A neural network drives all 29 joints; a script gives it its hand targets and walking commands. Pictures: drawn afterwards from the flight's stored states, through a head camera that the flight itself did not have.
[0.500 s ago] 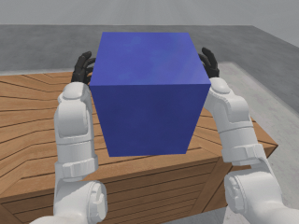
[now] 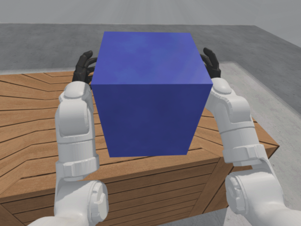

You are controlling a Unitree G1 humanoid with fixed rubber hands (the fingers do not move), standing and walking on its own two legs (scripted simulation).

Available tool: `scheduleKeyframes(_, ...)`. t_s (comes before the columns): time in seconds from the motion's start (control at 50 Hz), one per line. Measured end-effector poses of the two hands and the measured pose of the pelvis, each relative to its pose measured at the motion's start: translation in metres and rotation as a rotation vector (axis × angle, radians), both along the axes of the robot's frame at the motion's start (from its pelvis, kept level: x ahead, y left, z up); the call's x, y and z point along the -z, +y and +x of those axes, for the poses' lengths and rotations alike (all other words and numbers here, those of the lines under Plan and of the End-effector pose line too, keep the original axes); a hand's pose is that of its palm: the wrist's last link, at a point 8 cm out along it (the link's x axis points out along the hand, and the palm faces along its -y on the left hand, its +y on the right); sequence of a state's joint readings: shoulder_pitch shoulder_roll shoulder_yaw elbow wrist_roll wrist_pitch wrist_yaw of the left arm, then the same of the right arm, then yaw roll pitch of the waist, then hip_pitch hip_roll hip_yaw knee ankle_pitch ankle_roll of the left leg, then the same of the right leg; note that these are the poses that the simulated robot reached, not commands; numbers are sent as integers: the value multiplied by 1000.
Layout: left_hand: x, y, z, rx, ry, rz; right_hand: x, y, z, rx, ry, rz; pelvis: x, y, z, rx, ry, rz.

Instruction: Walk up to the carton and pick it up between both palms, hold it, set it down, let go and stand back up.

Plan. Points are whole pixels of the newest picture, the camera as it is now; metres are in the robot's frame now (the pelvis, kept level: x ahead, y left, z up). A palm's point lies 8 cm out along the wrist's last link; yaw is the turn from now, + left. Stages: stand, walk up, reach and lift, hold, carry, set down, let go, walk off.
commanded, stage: hold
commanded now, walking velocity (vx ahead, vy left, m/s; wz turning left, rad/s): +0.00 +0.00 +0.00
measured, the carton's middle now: (148, 97) +0.37 +0.00 +0.20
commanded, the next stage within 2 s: set down in 0.12 s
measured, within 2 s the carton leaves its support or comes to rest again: neither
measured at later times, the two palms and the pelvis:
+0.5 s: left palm (83, 93) +0.36 +0.16 +0.21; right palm (203, 91) +0.37 -0.14 +0.21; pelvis +0.00 +0.00 +0.00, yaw +0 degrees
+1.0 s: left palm (95, 106) +0.37 +0.14 +0.16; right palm (202, 102) +0.39 -0.16 +0.17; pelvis +0.02 -0.01 +0.00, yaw +0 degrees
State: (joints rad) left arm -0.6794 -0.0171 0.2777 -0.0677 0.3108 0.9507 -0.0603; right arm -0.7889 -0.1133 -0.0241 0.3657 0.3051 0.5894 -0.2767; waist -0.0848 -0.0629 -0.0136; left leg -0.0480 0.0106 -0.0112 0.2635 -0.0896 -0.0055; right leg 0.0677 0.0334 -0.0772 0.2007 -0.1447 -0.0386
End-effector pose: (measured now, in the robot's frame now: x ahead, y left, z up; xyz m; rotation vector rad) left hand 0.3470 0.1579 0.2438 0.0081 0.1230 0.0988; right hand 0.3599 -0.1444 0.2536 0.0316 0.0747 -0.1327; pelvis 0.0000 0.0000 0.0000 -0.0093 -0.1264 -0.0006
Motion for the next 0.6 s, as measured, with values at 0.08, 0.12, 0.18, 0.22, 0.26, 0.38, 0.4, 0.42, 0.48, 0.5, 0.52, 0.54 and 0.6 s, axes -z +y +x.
scheduleKeyframes(0.08,1,0,0,-1,0,0,-1,0,1,-1,0,-6,0,0,0,-3,3,0)
scheduleKeyframes(0.12,1,1,-1,-1,-6,0,-2,0,0,-2,-5,-8,0,0,0,-3,3,0)
scheduleKeyframes(0.18,0,2,-3,-3,-23,-4,-4,2,-2,-3,-23,-20,0,0,0,-4,-3,1)
scheduleKeyframes(0.22,-1,2,-3,-7,-37,-2,-5,2,-1,-5,-38,-21,0,0,-2,-5,-11,2)
scheduleKeyframes(0.26,-1,3,-1,-11,-46,3,-4,3,1,-6,-50,-18,0,0,-3,-7,-19,2)
scheduleKeyframes(0.38,4,4,9,-16,-79,42,10,4,11,-8,-94,-23,0,-1,-3,-12,-30,5)
scheduleKeyframes(0.4,7,5,9,-14,-87,49,14,5,11,-8,-103,-30,0,-1,-2,-12,-35,4)
scheduleKeyframes(0.42,10,5,10,-13,-93,55,18,5,11,-7,-111,-36,0,-2,-2,-12,-39,5)
scheduleKeyframes(0.48,25,5,10,-11,-92,67,33,5,11,-4,-124,-54,0,-3,0,-10,-48,5)
scheduleKeyframes(0.5,31,5,11,-11,-87,70,40,4,11,-4,-123,-60,0,-3,1,-9,-50,6)
scheduleKeyframes(0.52,37,4,11,-12,-80,74,46,4,12,-5,-119,-65,0,-3,1,-9,-51,6)
scheduleKeyframes(0.54,43,3,11,-13,-72,76,53,3,12,-5,-114,-71,0,-4,2,-9,-52,6)
scheduleKeyframes(0.6,60,0,11,-16,-51,80,70,0,13,-5,-99,-84,0,-6,4,-8,-51,7)
